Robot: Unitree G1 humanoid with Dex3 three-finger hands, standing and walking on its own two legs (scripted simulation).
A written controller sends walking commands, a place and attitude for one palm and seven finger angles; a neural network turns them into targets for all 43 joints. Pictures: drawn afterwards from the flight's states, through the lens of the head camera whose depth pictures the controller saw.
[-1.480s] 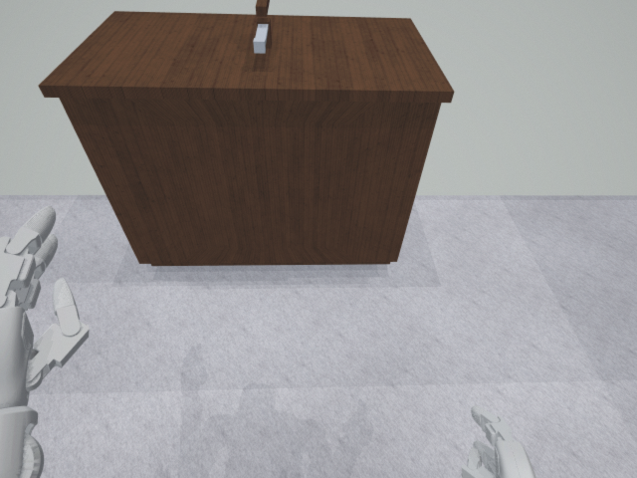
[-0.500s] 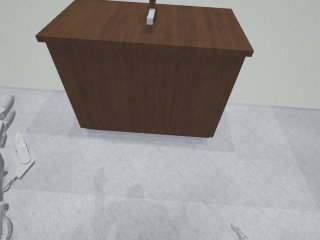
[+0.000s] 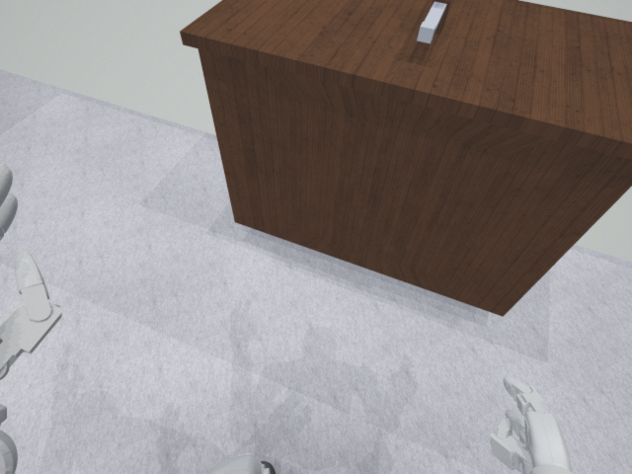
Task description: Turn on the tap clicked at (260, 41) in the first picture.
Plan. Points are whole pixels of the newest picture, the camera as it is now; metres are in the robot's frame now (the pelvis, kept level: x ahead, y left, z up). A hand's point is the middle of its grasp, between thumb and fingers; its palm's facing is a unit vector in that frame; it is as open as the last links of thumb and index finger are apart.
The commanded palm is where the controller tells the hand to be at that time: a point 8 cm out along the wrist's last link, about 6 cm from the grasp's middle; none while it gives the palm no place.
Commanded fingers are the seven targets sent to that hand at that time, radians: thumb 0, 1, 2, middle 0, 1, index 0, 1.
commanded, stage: walk to a spot facing it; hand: left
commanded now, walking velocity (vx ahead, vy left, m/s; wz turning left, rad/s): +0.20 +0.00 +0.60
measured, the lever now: (426, 32) +0.89 -0.14 +0.12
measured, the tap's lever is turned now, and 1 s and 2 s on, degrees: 0 0 0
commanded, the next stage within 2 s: turn to face it in 0.06 s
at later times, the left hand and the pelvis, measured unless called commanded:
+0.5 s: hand (137, 248) +0.28 +0.20 +0.17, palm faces +0.53 -0.78 -0.32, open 7.4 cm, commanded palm +0.22 +0.23 +0.19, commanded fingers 0.00 0.90 0.90 -0.20 -0.30 -0.20 -0.30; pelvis +0.08 -0.06 +0.00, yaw +5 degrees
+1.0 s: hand (272, 213) +0.33 +0.08 +0.18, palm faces +0.13 -0.86 -0.49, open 7.4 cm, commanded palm +0.28 +0.14 +0.19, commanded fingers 0.00 0.90 0.90 -0.20 -0.30 -0.20 -0.30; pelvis +0.05 -0.09 +0.00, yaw -15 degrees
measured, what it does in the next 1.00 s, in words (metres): steps to the right: right foot, then left foot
